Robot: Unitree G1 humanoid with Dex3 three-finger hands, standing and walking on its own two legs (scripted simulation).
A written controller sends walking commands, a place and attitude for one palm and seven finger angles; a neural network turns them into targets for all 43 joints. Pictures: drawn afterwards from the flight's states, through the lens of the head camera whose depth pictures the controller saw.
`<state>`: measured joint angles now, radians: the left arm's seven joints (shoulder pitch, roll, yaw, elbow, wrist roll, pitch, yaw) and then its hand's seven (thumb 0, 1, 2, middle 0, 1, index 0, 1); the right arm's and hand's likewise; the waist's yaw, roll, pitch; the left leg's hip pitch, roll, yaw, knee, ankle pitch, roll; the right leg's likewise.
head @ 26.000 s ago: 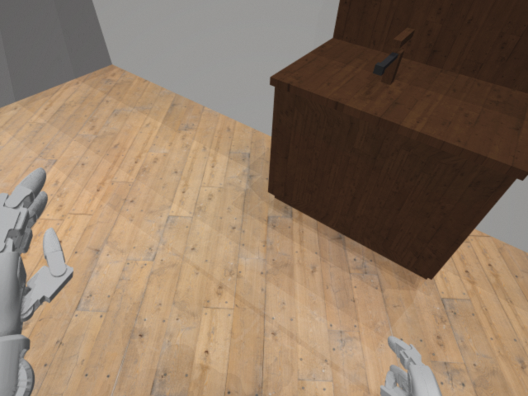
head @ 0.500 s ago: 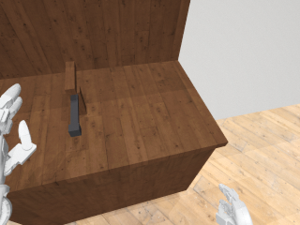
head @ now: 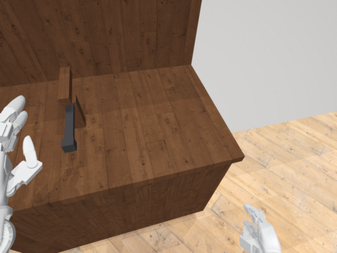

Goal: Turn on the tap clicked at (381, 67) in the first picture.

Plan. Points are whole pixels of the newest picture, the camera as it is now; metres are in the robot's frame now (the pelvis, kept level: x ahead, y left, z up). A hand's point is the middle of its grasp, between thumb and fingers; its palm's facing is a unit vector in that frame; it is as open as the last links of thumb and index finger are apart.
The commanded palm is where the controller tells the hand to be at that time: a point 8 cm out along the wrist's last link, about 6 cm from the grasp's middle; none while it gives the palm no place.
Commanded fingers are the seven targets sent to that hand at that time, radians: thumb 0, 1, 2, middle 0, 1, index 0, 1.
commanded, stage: come to a stop and stand still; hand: left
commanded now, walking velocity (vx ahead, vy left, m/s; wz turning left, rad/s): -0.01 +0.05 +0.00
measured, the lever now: (69, 144) +0.34 +0.28 +0.04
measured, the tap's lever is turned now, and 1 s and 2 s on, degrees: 0 0 0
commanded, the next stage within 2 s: look again from close up in 0.96 s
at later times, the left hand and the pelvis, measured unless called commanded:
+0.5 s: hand (48, 170) +0.23 +0.24 +0.13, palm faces +0.26 -0.88 -0.40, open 7.4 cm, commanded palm +0.17 +0.29 +0.17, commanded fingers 0.00 0.90 0.90 -0.20 -0.30 -0.20 -0.30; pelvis +0.01 +0.01 +0.00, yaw -1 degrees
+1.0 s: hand (14, 160) +0.23 +0.29 +0.15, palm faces +0.38 -0.85 -0.37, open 7.4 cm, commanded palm +0.17 +0.32 +0.17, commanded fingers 0.00 0.90 0.90 -0.20 -0.30 -0.20 -0.30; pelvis +0.01 +0.04 +0.00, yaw +0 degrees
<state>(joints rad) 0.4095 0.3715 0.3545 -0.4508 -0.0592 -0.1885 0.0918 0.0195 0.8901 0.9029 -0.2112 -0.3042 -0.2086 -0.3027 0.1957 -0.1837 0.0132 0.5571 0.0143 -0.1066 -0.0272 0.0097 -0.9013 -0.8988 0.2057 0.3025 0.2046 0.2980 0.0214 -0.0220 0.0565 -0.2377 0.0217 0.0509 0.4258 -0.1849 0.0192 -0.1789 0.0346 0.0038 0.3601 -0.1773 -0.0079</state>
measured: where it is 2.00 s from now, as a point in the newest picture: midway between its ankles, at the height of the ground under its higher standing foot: outside the picture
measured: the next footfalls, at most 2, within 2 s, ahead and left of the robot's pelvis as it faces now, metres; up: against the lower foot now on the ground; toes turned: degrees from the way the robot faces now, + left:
none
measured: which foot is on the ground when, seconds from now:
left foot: down 0.00-1.00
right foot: down 0.00-1.00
